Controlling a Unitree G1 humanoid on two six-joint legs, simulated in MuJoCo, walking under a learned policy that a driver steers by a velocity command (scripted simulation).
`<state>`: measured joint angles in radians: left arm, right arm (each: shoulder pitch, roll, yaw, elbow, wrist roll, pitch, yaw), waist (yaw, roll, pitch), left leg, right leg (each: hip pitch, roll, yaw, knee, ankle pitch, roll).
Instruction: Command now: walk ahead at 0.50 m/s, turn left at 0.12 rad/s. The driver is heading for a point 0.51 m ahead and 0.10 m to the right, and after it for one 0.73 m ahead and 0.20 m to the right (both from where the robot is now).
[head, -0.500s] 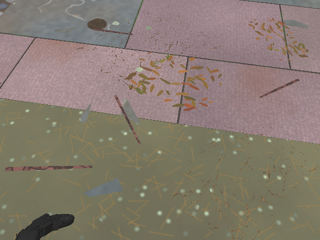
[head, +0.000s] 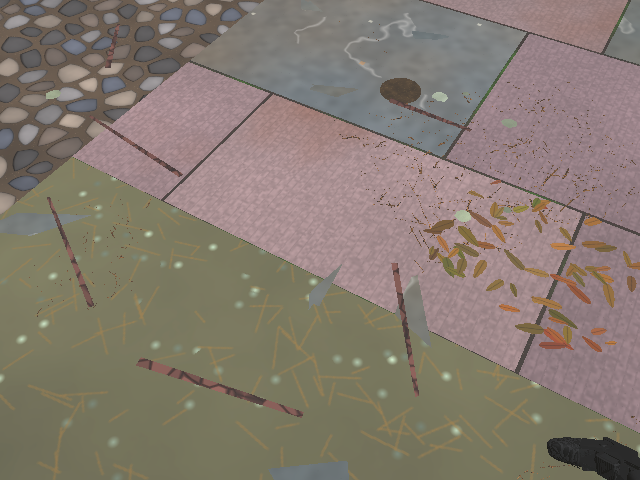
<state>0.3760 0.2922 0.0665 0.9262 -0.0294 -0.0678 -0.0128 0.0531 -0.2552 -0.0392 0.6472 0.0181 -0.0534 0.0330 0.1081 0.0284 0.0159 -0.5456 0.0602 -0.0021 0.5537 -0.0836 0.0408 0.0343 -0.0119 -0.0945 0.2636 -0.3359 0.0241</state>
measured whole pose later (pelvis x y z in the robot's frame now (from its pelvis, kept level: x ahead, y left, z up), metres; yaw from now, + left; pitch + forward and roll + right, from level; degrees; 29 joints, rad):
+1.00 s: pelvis +0.35 +0.03 +0.01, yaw -20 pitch +3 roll +0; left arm 0.25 0.30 0.08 0.72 -0.02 -0.02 0.01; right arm 0.24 -0.27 -0.07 0.82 0.00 -0.09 -0.01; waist -0.01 -0.04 -0.05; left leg -0.25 0.00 0.00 0.45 -0.25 0.01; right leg -0.52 0.05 0.11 0.97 -0.38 -0.03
